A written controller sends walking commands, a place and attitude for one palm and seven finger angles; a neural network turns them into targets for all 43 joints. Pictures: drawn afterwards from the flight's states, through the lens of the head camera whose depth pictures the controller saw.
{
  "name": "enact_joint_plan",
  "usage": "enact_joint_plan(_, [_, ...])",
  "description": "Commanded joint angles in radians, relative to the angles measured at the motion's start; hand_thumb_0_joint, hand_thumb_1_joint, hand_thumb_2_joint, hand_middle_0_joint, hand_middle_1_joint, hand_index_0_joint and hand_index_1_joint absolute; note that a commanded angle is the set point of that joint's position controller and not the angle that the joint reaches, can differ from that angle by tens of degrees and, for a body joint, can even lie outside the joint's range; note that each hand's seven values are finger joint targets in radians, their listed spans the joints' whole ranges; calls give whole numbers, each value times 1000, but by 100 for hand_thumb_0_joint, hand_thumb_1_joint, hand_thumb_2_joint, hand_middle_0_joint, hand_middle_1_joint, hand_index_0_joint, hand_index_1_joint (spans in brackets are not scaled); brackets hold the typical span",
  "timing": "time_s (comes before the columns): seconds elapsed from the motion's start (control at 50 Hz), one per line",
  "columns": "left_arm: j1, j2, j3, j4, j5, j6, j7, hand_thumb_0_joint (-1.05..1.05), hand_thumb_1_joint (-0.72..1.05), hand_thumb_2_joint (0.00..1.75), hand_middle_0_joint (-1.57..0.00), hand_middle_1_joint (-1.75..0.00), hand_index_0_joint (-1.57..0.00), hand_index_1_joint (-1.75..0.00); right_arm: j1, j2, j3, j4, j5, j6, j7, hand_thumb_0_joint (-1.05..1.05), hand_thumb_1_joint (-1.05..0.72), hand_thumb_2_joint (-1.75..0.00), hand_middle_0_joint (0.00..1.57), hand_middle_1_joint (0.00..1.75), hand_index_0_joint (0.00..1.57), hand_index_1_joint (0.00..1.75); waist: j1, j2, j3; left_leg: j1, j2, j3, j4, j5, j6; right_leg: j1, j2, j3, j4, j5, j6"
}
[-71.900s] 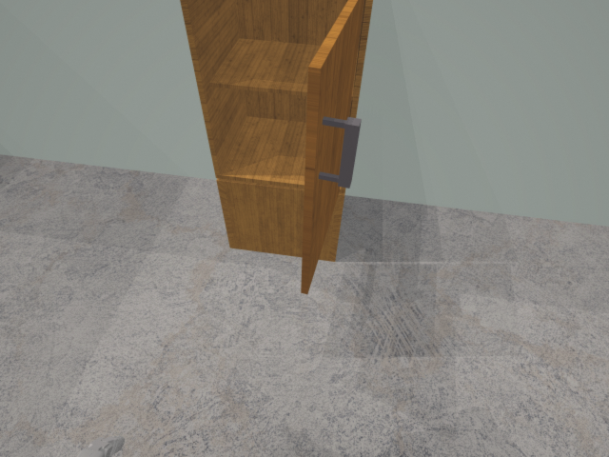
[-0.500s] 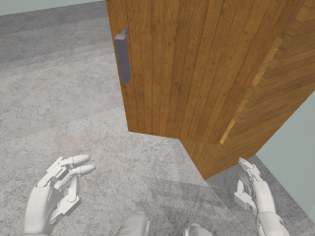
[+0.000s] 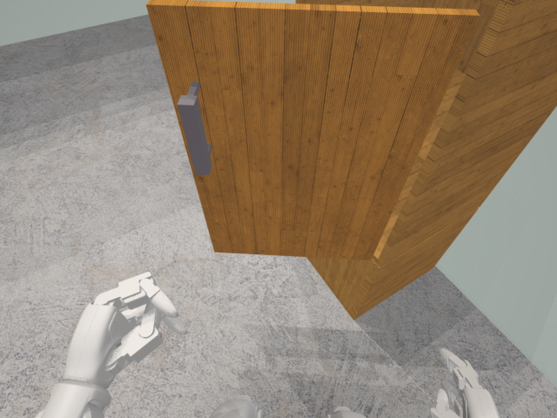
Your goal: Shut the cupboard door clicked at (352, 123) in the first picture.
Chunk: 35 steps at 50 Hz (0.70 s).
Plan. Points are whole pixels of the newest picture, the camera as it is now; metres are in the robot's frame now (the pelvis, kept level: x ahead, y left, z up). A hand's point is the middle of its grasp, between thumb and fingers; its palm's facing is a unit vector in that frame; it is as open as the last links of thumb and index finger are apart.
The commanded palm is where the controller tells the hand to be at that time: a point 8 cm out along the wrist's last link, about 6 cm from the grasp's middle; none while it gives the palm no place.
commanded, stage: raise the hand and make a fist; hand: left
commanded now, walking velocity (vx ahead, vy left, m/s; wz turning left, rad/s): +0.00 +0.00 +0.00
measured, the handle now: (199, 129) +0.51 +0.16 +0.13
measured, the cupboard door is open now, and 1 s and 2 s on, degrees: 56 56 56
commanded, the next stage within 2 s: bring the fist close to the handle in 0.86 s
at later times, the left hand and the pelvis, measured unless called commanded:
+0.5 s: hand (110, 283) +0.24 +0.20 +0.14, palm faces +0.05 -1.00 -0.07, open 3.1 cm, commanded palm +0.21 +0.24 +0.13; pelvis +0.01 +0.00 +0.03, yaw +1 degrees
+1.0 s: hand (144, 303) +0.22 +0.17 +0.12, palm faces -0.03 -1.00 -0.04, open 3.1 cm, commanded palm +0.21 +0.23 +0.13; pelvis +0.00 -0.01 +0.03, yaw +0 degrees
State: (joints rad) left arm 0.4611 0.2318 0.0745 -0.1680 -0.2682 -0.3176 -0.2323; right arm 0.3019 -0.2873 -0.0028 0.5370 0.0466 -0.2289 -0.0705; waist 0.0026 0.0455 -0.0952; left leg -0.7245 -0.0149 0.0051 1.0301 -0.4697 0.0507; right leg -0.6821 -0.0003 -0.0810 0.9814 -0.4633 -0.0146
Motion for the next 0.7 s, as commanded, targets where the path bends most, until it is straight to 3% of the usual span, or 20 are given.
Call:
enact_joint_plan(0.0, [-64,174,180,-289,-26,-9,42,0,90,90,-117,-136,-117,-136,-85,-74,-29,-209,0,-59,-13,0,-90,-90,20,30,20,30,44,20,-217,178,9,-79,-260,195,-27,177,15,28,-171,155,-21])
enact_joint_plan(0.08, [-101,139,175,-310,-35,-22,106,0,90,90,-124,-144,-124,-144,-76,-63,-15,-198,-7,-45,-5,0,-90,-90,20,30,20,30,35,40,-170,229,17,-84,-277,284,-39,180,31,6,-171,250,-25])
enact_joint_plan(0.16, [-118,71,57,-192,-14,28,52,0,90,90,-130,-150,-130,-150,-66,-83,-5,-187,1,-40,7,0,-90,-90,20,30,20,30,-13,3,-53,219,28,-95,-301,218,-39,140,31,3,-214,213,-17])
enact_joint_plan(0.2, [-136,76,38,-144,-7,78,5,0,90,90,-130,-150,-130,-150,-63,-93,-4,-189,9,-38,5,0,-90,-90,20,30,20,30,-16,-26,-34,209,23,-89,-310,197,-30,164,26,14,-244,207,-15])
enact_joint_plan(0.26, [-193,139,94,-166,-13,136,-26,0,90,90,-130,-150,-130,-150,-76,-94,2,-202,12,-40,-6,0,-90,-90,20,30,20,30,0,-32,-71,237,18,-88,-332,183,-25,208,22,22,-274,200,-14])
enact_joint_plan(0.28, [-213,191,144,-185,-16,139,-18,0,90,90,-130,-150,-130,-150,-83,-97,3,-197,10,-39,-10,0,-90,-90,20,30,20,30,9,-21,-80,245,16,-84,-332,191,-25,230,20,29,-280,203,-18])
enact_joint_plan(0.34, [-272,205,211,-289,-39,108,19,0,90,90,-130,-150,-130,-150,-102,-72,15,-201,4,-46,-12,0,-90,-90,20,30,20,30,38,41,-163,319,15,-89,-356,271,-37,280,22,15,-266,260,-25])
enact_joint_plan(0.38, [-290,225,242,-308,-50,77,44,0,90,90,-130,-150,-130,-150,-100,-70,19,-182,-1,-54,-9,0,-90,-90,20,30,20,30,40,50,-170,338,16,-83,-354,315,-40,294,25,16,-270,296,-26])
enact_joint_plan(0.44, [-293,159,184,-231,-49,65,41,0,90,90,-130,-150,-130,-150,-99,-69,22,-155,4,-65,-1,0,-90,-90,20,30,20,30,18,36,-100,333,20,-85,-370,300,-44,266,26,6,-285,284,-22])
enact_joint_plan(0.5, [-225,88,101,-91,-48,125,-17,0,90,90,-130,-150,-130,-150,-95,-88,14,-143,15,-70,2,0,-90,-90,20,30,20,30,3,-34,-17,286,16,-79,-379,225,-34,251,18,16,-326,233,-15])
enact_joint_plan(0.56, [-205,113,103,-81,-44,189,-56,0,90,90,-130,-150,-130,-150,-100,-97,5,-159,21,-73,-5,0,-90,-90,20,30,20,30,17,-50,-25,279,10,-72,-387,201,-26,276,8,33,-348,212,-11])
enact_joint_plan(0.58, [-207,152,135,-99,-39,197,-52,0,90,90,-130,-150,-130,-150,-103,-101,4,-161,18,-74,-6,0,-90,-90,20,30,20,30,26,-44,-38,280,8,-69,-384,217,-24,298,5,41,-349,222,-14])
enact_joint_plan(0.66, [-274,213,233,-262,-42,127,13,0,90,90,-130,-150,-130,-150,-112,-80,7,-173,0,-80,-5,0,-90,-90,20,30,20,30,49,0,-148,338,4,-63,-390,290,-30,335,9,31,-319,274,-16])
enact_joint_plan(0.68, [-281,245,268,-274,-45,101,38,0,90,90,-130,-150,-130,-150,-109,-80,8,-162,-5,-81,-6,0,-90,-90,20,30,20,30,49,-22,-137,326,6,-64,-384,287,-30,338,13,37,-321,269,-16])
